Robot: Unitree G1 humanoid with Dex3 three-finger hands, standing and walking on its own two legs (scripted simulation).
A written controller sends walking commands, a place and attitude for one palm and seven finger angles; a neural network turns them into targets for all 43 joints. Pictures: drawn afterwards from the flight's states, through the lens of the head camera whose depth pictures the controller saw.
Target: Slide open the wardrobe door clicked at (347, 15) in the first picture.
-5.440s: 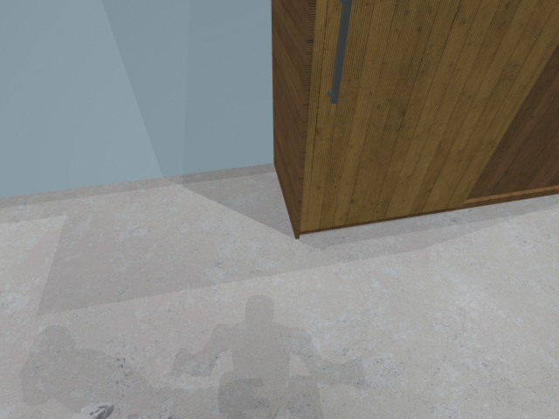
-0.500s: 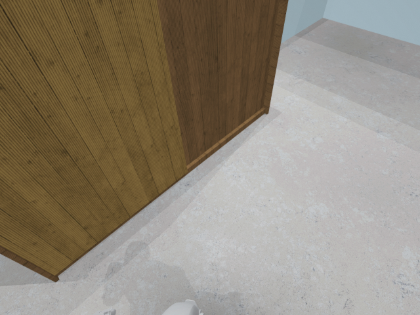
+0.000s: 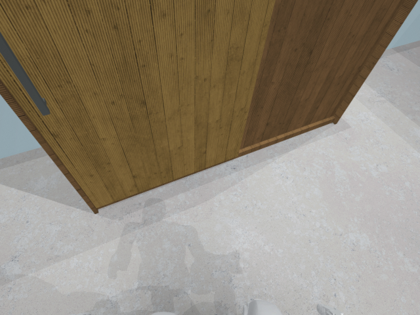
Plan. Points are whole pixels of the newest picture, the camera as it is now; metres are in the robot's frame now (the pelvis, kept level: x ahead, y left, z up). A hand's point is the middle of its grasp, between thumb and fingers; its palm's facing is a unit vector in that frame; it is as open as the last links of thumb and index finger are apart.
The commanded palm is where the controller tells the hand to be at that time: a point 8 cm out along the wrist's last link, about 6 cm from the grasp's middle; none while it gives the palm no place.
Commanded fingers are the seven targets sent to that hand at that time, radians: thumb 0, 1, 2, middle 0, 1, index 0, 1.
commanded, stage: turn to face it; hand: left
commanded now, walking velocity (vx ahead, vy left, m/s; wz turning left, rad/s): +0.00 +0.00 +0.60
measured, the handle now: (18, 65) +0.60 +0.50 +0.08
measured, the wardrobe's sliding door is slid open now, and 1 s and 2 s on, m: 0.00 0.00 0.00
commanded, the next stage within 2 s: take the last steps up to it in 0.72 s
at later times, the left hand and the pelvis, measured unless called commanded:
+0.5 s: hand out of the picture -0.01 +0.18 -0.15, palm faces +0.30 -0.92 -0.26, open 7.4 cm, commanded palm none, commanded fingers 0.00 0.90 0.90 -0.20 -0.30 -0.20 -0.30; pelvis -0.02 -0.03 +0.00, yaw +18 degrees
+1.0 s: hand out of the picture -0.07 +0.20 -0.16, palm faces +0.43 -0.87 -0.24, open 7.4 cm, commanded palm none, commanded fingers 0.00 0.90 0.90 -0.20 -0.30 -0.20 -0.30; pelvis -0.04 +0.00 +0.00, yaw +26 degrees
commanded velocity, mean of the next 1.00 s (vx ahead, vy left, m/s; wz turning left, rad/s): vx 0.06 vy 0.00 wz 0.34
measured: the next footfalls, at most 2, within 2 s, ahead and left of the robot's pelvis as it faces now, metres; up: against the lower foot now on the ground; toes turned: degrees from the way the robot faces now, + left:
right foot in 0.20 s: +0.06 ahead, -0.14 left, +0.00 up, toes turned +5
left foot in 0.60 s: -0.03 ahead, +0.12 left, +0.00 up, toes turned +25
